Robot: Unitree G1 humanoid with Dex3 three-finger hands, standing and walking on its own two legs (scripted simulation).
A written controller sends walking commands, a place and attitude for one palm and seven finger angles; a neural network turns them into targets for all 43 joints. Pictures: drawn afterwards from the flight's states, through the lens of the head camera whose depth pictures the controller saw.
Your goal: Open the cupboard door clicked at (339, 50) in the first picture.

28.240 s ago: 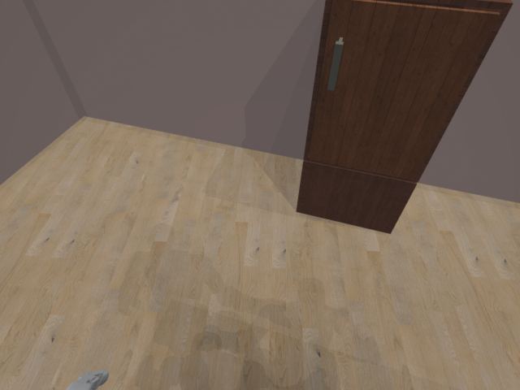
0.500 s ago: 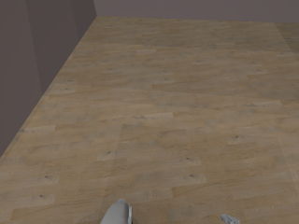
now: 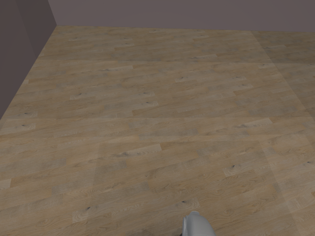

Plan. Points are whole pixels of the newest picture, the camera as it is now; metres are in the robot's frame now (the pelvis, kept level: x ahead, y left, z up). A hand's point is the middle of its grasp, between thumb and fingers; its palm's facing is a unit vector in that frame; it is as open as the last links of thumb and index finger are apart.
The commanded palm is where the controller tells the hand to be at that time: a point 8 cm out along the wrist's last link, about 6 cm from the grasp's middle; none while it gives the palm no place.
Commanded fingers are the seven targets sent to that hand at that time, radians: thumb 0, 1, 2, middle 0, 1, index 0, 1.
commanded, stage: walk to a spot facing it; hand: left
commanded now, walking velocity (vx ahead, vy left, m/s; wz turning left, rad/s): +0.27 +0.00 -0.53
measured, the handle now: out of the picture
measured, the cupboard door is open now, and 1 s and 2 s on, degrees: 41 41 41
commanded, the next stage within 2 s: turn to face it in 0.06 s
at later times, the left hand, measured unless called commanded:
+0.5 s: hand (122, 186) +0.29 +0.13 -0.16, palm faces +0.02 -0.97 -0.23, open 7.1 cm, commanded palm none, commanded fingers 0.00 0.90 0.90 -0.20 -0.30 -0.20 -0.30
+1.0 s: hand (106, 165) +0.36 +0.20 -0.16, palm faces +0.29 -0.93 -0.24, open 7.4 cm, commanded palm none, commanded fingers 0.00 0.90 0.90 -0.20 -0.30 -0.20 -0.30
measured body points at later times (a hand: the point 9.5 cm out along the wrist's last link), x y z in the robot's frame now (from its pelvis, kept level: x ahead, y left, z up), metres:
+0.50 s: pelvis +0.22 -0.06 +0.00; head +0.24 -0.06 +0.45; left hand +0.29 +0.18 -0.15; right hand +0.25 -0.30 -0.16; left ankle +0.27 +0.09 -0.68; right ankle +0.16 -0.11 -0.74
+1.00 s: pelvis +0.30 -0.04 +0.00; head +0.35 -0.01 +0.44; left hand +0.34 +0.24 -0.15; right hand +0.43 -0.26 -0.14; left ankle +0.31 +0.05 -0.74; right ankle +0.35 -0.23 -0.67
